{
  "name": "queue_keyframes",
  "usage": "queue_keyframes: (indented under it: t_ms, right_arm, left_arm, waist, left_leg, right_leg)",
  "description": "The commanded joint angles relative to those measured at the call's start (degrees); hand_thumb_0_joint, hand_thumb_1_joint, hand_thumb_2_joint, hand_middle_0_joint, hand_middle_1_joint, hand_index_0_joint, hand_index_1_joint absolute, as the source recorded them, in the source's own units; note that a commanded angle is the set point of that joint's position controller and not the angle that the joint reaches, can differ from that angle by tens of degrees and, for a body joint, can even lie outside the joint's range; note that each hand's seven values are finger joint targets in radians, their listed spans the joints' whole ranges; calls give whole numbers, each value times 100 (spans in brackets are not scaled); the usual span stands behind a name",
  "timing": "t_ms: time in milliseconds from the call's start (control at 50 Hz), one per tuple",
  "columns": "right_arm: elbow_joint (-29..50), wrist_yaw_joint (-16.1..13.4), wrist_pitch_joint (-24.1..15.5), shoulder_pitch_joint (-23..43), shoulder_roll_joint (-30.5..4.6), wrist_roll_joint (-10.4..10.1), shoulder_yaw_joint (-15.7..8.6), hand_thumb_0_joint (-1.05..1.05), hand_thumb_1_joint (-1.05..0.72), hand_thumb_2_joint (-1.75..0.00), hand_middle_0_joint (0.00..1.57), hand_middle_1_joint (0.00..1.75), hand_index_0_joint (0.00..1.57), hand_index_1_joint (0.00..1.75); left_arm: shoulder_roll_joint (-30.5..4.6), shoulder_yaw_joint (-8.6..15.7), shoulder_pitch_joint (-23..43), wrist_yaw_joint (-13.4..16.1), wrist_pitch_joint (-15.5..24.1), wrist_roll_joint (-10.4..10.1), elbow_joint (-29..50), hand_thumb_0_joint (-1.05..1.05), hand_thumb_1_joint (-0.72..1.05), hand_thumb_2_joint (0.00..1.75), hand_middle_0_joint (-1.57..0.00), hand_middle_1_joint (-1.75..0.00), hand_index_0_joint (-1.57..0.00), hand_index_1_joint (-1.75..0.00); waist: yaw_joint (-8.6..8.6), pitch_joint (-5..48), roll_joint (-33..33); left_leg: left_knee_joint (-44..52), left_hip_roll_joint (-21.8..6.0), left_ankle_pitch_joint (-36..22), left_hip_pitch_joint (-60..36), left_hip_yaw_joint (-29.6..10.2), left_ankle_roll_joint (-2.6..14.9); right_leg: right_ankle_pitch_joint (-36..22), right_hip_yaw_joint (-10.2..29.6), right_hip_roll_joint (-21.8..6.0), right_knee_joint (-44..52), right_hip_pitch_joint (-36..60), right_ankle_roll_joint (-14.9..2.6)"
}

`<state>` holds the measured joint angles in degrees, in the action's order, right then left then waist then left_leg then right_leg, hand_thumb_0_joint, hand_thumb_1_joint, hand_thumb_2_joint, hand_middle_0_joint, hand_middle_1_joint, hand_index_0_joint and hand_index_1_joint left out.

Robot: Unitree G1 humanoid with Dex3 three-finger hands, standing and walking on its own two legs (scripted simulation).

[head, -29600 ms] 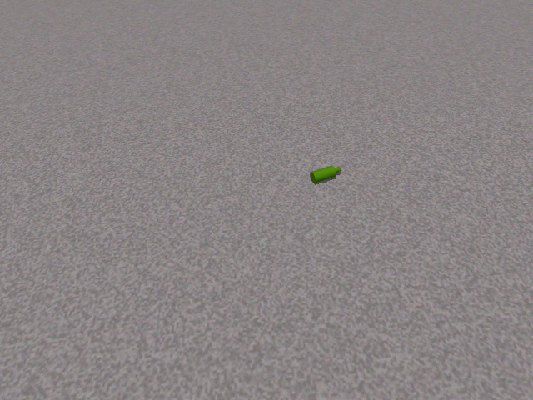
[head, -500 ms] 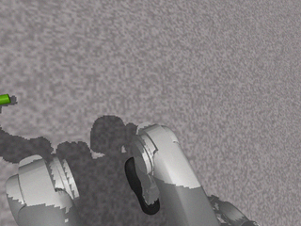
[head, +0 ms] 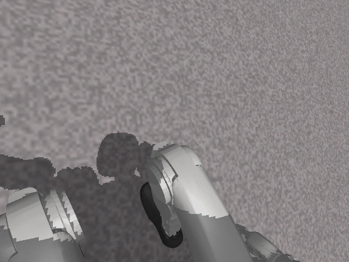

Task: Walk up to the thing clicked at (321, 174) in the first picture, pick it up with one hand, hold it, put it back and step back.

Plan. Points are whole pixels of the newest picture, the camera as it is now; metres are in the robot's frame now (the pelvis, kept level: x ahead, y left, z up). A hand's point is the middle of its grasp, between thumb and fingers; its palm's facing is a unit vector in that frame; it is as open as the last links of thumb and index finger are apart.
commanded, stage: close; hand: left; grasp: from above
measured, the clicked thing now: out of the picture +0.46 +0.32 -0.27
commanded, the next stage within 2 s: settle in 1.22 s
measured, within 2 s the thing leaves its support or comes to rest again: leaves its support in 1.66 s
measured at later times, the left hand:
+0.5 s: hand out of the picture +0.43 +0.33 -0.24, palm faces -0.42 -0.10 -0.90, open 9.4 cm
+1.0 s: hand out of the picture +0.44 +0.33 -0.24, palm faces -0.44 -0.13 -0.89, open 8.8 cm
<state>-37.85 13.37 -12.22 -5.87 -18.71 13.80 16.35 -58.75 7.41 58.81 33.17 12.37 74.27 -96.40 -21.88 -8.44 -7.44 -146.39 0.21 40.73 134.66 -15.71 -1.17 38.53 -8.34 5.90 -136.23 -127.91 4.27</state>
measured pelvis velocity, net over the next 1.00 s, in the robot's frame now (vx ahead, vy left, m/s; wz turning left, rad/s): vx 0.00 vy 0.00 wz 0.00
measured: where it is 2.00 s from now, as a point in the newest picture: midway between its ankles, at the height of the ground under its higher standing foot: (125, 250)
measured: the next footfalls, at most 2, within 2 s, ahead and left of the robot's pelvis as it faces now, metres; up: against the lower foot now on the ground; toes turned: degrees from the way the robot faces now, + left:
none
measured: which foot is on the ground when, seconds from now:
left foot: down 0.00-1.00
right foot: down 0.00-1.00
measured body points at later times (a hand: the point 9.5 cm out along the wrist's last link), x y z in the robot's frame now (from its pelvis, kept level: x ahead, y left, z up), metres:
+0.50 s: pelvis +0.00 +0.00 +0.00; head +0.26 +0.14 +0.34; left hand +0.45 +0.33 -0.19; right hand +0.07 -0.26 -0.05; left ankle +0.06 +0.13 -0.27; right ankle +0.12 -0.13 -0.27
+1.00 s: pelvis +0.00 +0.00 +0.00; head +0.27 +0.13 +0.34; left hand +0.46 +0.34 -0.19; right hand +0.06 -0.26 -0.05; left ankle +0.06 +0.13 -0.27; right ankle +0.12 -0.13 -0.27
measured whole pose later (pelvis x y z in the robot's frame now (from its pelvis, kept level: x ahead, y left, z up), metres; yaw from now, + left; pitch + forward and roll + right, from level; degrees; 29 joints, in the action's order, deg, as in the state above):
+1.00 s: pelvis +0.00 +0.00 +0.00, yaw +0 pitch +27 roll -14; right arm -36.8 12.7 -11.9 -5.9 -20.4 13.6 17.1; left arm -59.2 5.5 59.0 33.3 15.6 74.7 -97.1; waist -21.6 -9.5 -7.9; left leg -145.9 -0.2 40.6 133.7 -16.0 -1.3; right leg 37.9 -8.6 5.9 -135.6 -127.2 4.4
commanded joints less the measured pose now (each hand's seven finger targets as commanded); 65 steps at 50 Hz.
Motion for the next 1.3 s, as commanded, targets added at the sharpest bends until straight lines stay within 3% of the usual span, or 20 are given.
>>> queue_keyframes:
  t_ms: [0,100,120,160,240,340,420,480,500,520,580,620,720,780,840,880,940,1040,1140,1280]
  right_arm:
    - [-62,-110,127,-1070,-1891,-48,-592,0,-90,-90,20,30,20,30]
    - [6,-168,278,-1085,-1952,-57,-609,0,-89,-90,20,30,20,30]
    - [-27,-174,301,-1035,-1817,-70,-506,0,-89,-90,20,30,20,30]
    - [7,-201,319,-1019,-1875,-50,-496,0,-89,-90,20,30,20,30]
    - [-18,-216,294,-930,-1893,-6,-477,0,-89,-90,20,30,20,30]
    - [-84,-239,215,-788,-1917,74,-496,0,-89,-90,20,30,20,30]
    - [-97,-186,92,-812,-1935,66,-494,0,-89,-90,20,30,20,30]
    - [-73,-121,-17,-795,-2013,36,-530,0,-89,-90,20,30,20,30]
    - [-90,-111,-19,-810,-1983,23,-508,0,-89,-90,20,30,20,30]
    - [-54,-133,-17,-792,-2027,7,-535,0,-89,-90,20,30,20,30]
    - [-37,-90,-60,-792,-1947,0,-500,0,-89,-90,20,30,20,30]
    - [-20,-105,-89,-908,-2050,-52,-559,0,-89,-90,20,30,20,30]
    - [16,-130,-64,-894,-2022,-78,-554,0,-89,-90,20,30,20,30]
    - [92,-131,-69,-852,-2003,-93,-533,0,-90,-90,20,30,20,30]
    - [57,-160,-2,-921,-2050,-95,-534,0,-89,-90,20,30,20,30]
    - [62,-144,18,-980,-2050,-48,-511,0,-89,-90,20,30,20,30]
    - [99,-156,49,-962,-1975,-37,-484,0,-89,-90,20,30,20,30]
    - [9,-206,97,-1028,-2006,-3,-422,0,-89,-90,20,30,20,30]
    - [83,-237,115,-977,-1991,32,-391,0,-89,-90,20,30,20,30]
    - [60,-237,122,-990,-2020,54,-358,0,-89,-90,20,30,20,30]
  left_arm:
    - [-1242,-9,1169,-89,165,-161,725,0,-4,61,-40,-77,-43,-73]
    - [-1106,-113,1079,-182,469,-204,829,0,3,60,-45,-74,-48,-70]
    - [-1189,-126,1031,-174,531,-144,774,0,4,61,-46,-73,-50,-69]
    - [-1224,-146,1188,-92,661,-59,833,0,8,60,-48,-72,-52,-68]
    - [-1350,-77,1273,222,768,127,812,0,15,58,-54,-68,-57,-65]
    - [-1197,-306,1301,565,571,329,572,0,24,50,-61,-62,-65,-58]
    - [-1157,-292,1403,747,318,249,466,0,33,44,-68,-58,-72,-53]
    - [-1295,-202,1559,732,183,202,537,0,40,43,-74,-55,-78,-51]
    - [-1141,-330,1603,707,142,164,507,0,40,41,-74,-54,-78,-50]
    - [-1458,-91,1534,721,106,133,442,0,42,40,-76,-53,-80,-49]
    - [-1131,-277,1541,595,65,50,384,0,48,40,-80,-53,-84,-49]
    - [-1459,-62,1498,528,67,55,502,0,48,39,-80,-52,-84,-47]
    - [-1404,-90,1461,354,133,-67,551,0,54,40,-87,-48,-90,-45]
    - [-1190,-281,1471,251,194,-96,561,0,59,38,-91,-48,-94,-44]
    - [-1516,-37,1192,222,260,-58,456,0,63,40,-95,-45,-98,-42]
    - [-1471,-11,1346,210,312,-50,579,0,67,39,-97,-45,-100,-42]
    - [-1211,-244,1302,188,356,-78,562,0,69,40,-100,-43,-103,-40]
    - [-1485,-101,1290,247,415,-80,391,0,76,38,-105,-40,-107,-37]
    - [-1244,-315,1416,266,438,-84,478,0,82,38,-110,-38,-113,-36]
    - [-1304,-293,1412,311,384,-67,441,0,89,38,-117,-34,-118,-33]
  waist:
    - [-166,3592,3088]
    - [-175,3555,2837]
    - [-101,3570,2850]
    - [-167,3458,2782]
    - [-114,3516,2892]
    - [-154,3371,3027]
    - [-189,3401,3093]
    - [-233,3401,3107]
    - [-232,3453,3155]
    - [-200,3486,2986]
    - [-211,3456,3109]
    - [-200,3458,2974]
    - [-199,3500,2964]
    - [-204,3376,2915]
    - [-107,3438,2910]
    - [-166,3404,2854]
    - [-215,3520,2853]
    - [-217,3439,2773]
    - [-261,3428,2842]
    - [-270,3322,2877]
  left_leg:
    - [1550,-234,-1336,-2870,649,134]
    - [1571,-230,-1363,-2879,597,127]
    - [1562,-240,-1281,-2864,595,135]
    - [1496,-235,-1213,-2809,606,144]
    - [1556,-265,-1204,-2973,603,139]
    - [1654,-265,-973,-3005,636,108]
    - [1651,-275,-1115,-3017,618,104]
    - [1654,-297,-1155,-3092,530,81]
    - [1672,-292,-1201,-3060,553,91]
    - [1645,-294,-1102,-2954,580,123]
    - [1656,-284,-1143,-2960,603,113]
    - [1578,-274,-1138,-2897,617,142]
    - [1607,-271,-1117,-2884,627,142]
    - [1610,-257,-1028,-2818,617,139]
    - [1644,-268,-1119,-2895,587,116]
    - [1538,-253,-1234,-2816,610,128]
    - [1537,-273,-1288,-2893,649,167]
    - [1548,-287,-1128,-2765,617,162]
    - [1589,-278,-1091,-2823,603,147]
    - [1627,-294,-1174,-2874,540,120]
  right_leg:
    - [-1513,-730,81,1143,2009,-574]
    - [-1505,-803,90,1235,2055,-569]
    - [-1438,-786,110,1222,2054,-564]
    - [-1398,-806,98,1220,1961,-557]
    - [-1410,-812,128,1164,1948,-530]
    - [-1252,-806,133,1171,1753,-545]
    - [-1416,-807,102,1128,1756,-537]
    - [-1451,-824,72,1030,1645,-524]
    - [-1500,-797,88,1106,1720,-532]
    - [-1450,-774,97,1172,1829,-520]
    - [-1448,-767,84,1165,1785,-525]
    - [-1454,-747,60,1155,1826,-510]
    - [-1394,-726,77,1210,1908,-537]
    - [-1308,-749,64,1192,1823,-543]
    - [-1321,-768,75,1166,1889,-553]
    - [-1405,-772,64,1177,1908,-555]
    - [-1544,-728,109,1247,2085,-507]
    - [-1410,-765,112,1268,2122,-508]
    - [-1397,-801,115,1270,2061,-516]
    - [-1432,-851,103,1219,1963,-515]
